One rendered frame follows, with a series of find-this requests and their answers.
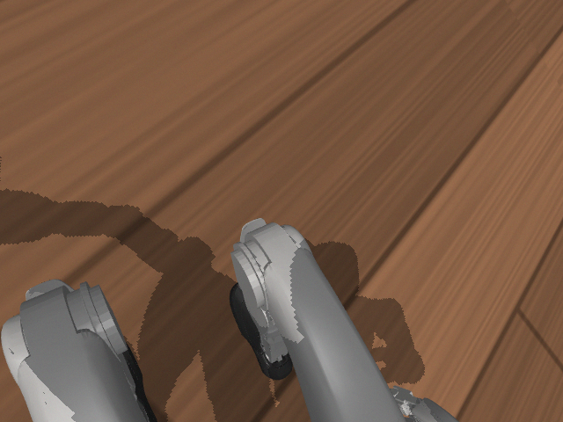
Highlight left robot foot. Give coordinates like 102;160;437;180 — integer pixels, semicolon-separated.
123;343;157;422

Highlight right robot foot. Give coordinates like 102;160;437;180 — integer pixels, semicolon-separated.
230;283;293;380

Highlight right robot hand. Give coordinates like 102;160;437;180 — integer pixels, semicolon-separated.
390;385;459;422

